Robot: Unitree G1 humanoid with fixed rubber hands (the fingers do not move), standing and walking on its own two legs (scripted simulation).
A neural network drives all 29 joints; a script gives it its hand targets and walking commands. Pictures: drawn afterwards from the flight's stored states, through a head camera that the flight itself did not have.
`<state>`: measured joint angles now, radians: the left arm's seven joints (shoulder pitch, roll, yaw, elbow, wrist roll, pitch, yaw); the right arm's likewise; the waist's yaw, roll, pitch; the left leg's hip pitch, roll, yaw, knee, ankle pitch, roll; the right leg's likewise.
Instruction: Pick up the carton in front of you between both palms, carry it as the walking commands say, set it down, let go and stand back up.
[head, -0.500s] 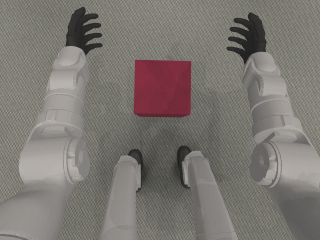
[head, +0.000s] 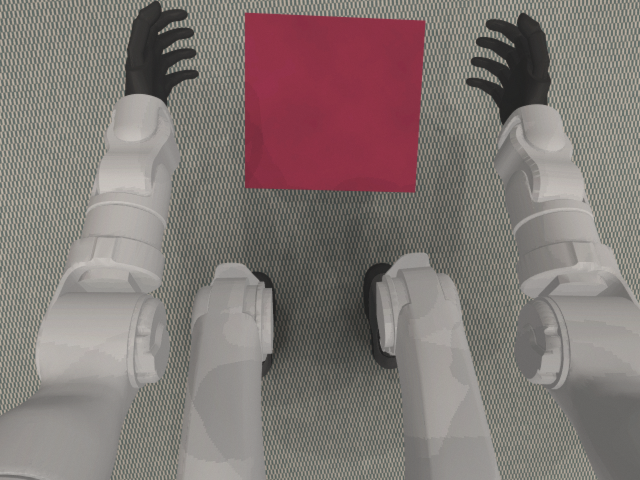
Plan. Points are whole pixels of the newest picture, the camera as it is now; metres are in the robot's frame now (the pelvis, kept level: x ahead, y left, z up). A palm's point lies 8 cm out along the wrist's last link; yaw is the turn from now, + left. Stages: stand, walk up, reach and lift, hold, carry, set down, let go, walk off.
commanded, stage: reach and lift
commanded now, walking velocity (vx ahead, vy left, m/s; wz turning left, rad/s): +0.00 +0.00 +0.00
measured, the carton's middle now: (327, 122) +0.49 -0.02 -0.34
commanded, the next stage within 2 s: none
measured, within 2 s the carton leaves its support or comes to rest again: leaves its support in 1.18 s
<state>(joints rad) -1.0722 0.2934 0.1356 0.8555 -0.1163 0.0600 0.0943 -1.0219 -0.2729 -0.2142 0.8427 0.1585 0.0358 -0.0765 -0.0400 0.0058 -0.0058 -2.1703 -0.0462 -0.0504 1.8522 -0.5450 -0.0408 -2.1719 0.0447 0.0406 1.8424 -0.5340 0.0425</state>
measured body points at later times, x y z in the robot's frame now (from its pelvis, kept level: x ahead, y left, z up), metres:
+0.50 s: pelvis -0.02 +0.00 -0.09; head +0.35 +0.00 +0.16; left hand +0.52 +0.16 -0.29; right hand +0.50 -0.21 -0.28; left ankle +0.09 +0.13 -0.43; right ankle +0.09 -0.13 -0.43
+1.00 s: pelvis -0.03 +0.00 -0.09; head +0.34 +0.00 +0.17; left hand +0.52 +0.13 -0.28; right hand +0.50 -0.17 -0.28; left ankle +0.09 +0.13 -0.43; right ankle +0.09 -0.13 -0.43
